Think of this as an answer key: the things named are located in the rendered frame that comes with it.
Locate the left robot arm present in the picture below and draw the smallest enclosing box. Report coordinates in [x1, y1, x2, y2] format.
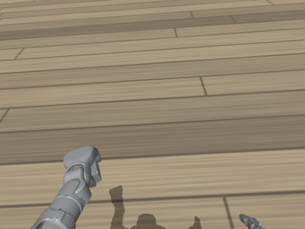
[30, 161, 92, 229]

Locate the small box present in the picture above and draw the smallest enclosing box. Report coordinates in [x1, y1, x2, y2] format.
[91, 160, 102, 183]

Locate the left robot hand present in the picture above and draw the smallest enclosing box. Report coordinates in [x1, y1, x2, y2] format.
[63, 145, 101, 187]

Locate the right robot hand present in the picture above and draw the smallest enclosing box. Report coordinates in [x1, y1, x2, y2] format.
[239, 214, 266, 229]

